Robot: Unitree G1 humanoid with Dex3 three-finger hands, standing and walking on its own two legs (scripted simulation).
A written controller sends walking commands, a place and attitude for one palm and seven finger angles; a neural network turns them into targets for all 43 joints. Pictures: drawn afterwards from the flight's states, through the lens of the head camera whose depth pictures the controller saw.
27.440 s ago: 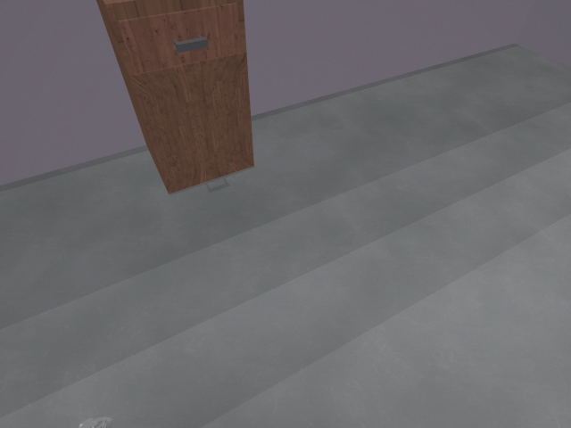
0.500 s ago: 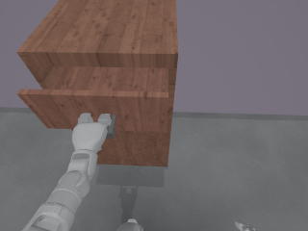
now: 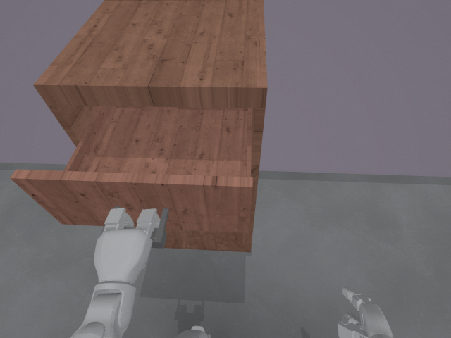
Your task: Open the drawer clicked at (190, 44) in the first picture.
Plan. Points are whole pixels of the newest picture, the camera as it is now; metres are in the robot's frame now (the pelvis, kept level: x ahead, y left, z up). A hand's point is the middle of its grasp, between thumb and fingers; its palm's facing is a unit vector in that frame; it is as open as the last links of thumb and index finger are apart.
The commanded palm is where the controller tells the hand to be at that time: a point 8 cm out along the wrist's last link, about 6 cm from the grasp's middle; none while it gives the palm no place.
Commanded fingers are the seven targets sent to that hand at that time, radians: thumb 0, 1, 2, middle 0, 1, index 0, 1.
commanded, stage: pull the drawer open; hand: left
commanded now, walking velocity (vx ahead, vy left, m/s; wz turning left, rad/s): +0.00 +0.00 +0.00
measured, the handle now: (137, 224) +0.32 +0.19 +0.00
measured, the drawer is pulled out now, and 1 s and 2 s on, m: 0.19 0.30 0.30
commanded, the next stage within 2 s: open the thumb to release the handle in 0.94 s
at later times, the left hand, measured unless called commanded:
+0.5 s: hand (128, 291) +0.21 +0.18 -0.01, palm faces -0.02 -0.14 -0.99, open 6.1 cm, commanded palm +0.16 +0.19 +0.04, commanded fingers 0.00 0.90 0.90 -0.40 -1.35 -0.40 -1.35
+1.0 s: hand (117, 328) +0.15 +0.19 -0.01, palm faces -0.04 -0.14 -0.99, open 6.4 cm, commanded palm +0.10 +0.19 +0.04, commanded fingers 0.00 0.90 0.90 -0.40 -1.35 -0.40 -1.35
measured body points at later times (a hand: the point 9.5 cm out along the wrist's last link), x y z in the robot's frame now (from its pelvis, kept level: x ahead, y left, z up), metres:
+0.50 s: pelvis +0.00 -0.01 +0.00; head +0.04 -0.03 +0.45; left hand +0.20 +0.19 +0.04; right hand +0.17 -0.25 -0.10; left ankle +0.02 +0.11 -0.68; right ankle -0.05 -0.11 -0.68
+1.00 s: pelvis -0.01 -0.02 -0.02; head +0.03 -0.05 +0.43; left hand +0.15 +0.19 +0.04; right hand +0.20 -0.23 -0.11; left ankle +0.02 +0.11 -0.68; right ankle -0.05 -0.11 -0.68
